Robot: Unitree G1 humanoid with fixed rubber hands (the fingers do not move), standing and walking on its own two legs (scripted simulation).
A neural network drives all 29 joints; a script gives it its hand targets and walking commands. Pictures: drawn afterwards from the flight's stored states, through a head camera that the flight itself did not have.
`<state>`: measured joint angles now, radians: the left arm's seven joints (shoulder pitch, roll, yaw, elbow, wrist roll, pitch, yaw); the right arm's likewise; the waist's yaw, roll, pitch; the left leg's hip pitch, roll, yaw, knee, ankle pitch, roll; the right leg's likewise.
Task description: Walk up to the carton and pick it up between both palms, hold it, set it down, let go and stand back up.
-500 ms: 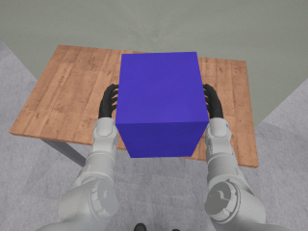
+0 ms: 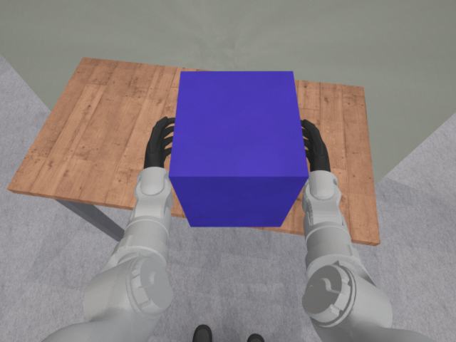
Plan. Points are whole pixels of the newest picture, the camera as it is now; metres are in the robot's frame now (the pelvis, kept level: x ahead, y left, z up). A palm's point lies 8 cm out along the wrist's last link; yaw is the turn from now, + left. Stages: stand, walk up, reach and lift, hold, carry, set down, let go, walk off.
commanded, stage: reach and lift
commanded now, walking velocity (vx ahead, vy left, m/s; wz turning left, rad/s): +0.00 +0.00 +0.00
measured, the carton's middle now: (236, 157) +0.45 -0.01 -0.03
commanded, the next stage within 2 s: none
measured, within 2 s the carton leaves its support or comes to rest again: leaves its support in 0.56 s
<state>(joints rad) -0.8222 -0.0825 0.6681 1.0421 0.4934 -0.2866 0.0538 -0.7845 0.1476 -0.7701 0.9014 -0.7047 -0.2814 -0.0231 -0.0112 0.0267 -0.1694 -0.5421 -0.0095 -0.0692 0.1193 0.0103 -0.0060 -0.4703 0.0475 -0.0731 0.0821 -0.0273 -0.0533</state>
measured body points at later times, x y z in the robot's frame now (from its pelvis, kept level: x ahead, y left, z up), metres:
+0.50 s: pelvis +0.01 +0.00 +0.00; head +0.11 +0.00 +0.44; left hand +0.44 +0.13 +0.01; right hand +0.42 -0.17 +0.01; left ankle +0.01 +0.12 -0.75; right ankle -0.03 -0.08 -0.75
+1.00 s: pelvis -0.02 +0.00 +0.01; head +0.00 +0.01 +0.45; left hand +0.41 +0.15 +0.09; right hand +0.40 -0.15 +0.10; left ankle +0.01 +0.12 -0.75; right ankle -0.03 -0.08 -0.75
